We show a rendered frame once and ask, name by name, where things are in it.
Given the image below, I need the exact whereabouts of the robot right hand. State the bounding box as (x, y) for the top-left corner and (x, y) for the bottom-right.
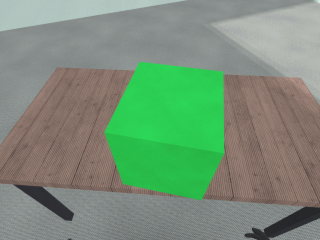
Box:
(244, 227), (270, 240)

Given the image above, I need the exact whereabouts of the table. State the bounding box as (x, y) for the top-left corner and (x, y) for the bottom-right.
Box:
(0, 67), (320, 238)

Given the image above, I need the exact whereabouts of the carton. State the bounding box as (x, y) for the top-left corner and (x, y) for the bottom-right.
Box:
(104, 62), (225, 200)

